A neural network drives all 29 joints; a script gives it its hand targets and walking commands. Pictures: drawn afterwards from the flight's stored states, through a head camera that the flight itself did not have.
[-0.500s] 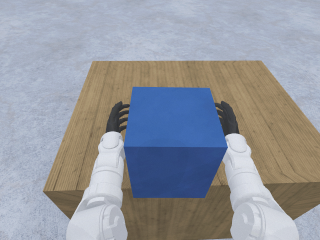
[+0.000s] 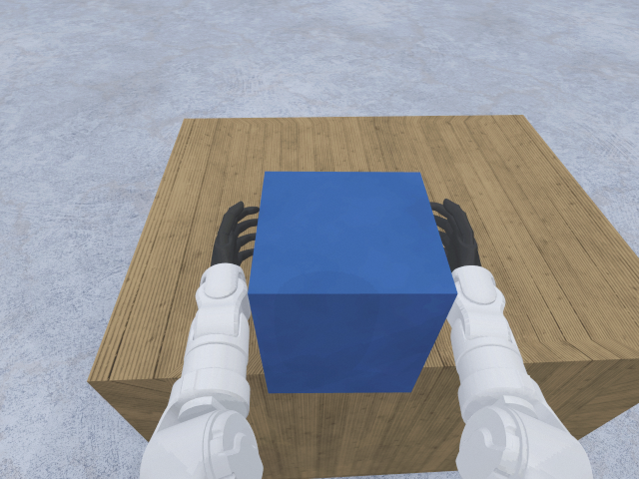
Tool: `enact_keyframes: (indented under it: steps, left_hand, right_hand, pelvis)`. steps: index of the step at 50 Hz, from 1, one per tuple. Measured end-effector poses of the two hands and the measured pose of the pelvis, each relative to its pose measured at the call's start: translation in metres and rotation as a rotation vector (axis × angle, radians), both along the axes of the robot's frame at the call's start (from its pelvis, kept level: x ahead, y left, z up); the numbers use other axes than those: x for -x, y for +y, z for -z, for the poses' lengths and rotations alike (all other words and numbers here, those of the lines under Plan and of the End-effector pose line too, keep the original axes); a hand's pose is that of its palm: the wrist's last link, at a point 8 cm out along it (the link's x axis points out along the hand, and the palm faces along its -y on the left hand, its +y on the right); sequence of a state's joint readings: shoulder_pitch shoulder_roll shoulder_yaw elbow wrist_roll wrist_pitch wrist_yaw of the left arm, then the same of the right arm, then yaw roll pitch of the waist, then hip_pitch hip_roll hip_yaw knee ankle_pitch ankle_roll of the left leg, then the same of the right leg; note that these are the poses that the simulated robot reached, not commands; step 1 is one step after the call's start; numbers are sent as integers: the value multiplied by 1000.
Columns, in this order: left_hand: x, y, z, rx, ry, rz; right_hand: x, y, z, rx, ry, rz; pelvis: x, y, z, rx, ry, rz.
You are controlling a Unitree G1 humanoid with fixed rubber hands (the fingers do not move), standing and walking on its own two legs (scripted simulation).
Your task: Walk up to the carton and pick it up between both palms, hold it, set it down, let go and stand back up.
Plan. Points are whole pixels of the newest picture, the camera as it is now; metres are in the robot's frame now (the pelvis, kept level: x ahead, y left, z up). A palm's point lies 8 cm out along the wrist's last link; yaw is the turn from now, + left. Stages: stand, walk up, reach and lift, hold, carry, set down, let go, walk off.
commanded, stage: set down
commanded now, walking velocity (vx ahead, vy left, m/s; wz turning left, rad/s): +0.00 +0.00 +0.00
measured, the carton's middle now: (341, 287) +0.39 +0.03 +0.03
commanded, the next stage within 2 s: none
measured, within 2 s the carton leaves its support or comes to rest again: neither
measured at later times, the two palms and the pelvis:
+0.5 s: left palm (228, 262) +0.38 +0.18 +0.08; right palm (460, 261) +0.40 -0.12 +0.09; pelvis +0.00 +0.00 +0.00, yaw +0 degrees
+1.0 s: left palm (228, 267) +0.40 +0.19 +0.04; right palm (459, 260) +0.43 -0.14 +0.06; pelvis +0.00 +0.00 -0.01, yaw -1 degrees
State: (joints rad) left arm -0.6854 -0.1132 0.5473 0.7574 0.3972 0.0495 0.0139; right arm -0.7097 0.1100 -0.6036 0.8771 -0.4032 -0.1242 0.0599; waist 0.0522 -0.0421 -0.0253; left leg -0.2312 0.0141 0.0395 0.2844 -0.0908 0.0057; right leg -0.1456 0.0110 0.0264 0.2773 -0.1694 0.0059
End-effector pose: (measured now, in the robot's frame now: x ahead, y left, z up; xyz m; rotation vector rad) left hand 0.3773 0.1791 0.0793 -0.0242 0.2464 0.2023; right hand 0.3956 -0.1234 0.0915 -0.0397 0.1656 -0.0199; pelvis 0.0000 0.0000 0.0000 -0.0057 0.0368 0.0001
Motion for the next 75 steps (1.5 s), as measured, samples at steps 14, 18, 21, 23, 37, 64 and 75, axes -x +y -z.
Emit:
enact_keyframes:
  steps: [14, 18, 21, 23, 37, 64, 75]
  left_hand:
    - [0, 0, 0, 3, -2, 3]
    - [0, 0, 1, 4, -4, 4]
    - [0, 1, 1, 4, -5, 5]
    - [0, 1, 1, 3, -7, 6]
    - [-4, 1, 23, -52, 34, 7]
    - [-15, 39, -3, -54, 10, -5]
    - [-13, 28, -52, -42, 17, 13]
  right_hand:
    - [0, 0, 0, 1, -5, -1]
    - [0, 0, 0, 0, -6, -2]
    - [0, 0, 0, 1, -8, -2]
    - [0, 0, 1, 1, -9, -2]
    - [-2, -1, 20, 11, 51, 4]
    - [-39, -68, -18, 7, 60, 22]
    - [-29, -56, -60, -24, 51, -10]
  pelvis:
    - [0, 0, 0, -1, -3, -1]
    - [0, 0, 0, -1, -3, 0]
    - [0, 0, 0, -1, -4, 0]
    - [0, 0, 0, -1, -4, 0]
    - [1, 0, 2, 2, 30, 9]
    - [13, -12, 16, 28, 250, -3]
    - [27, -24, 12, 15, 197, -17]
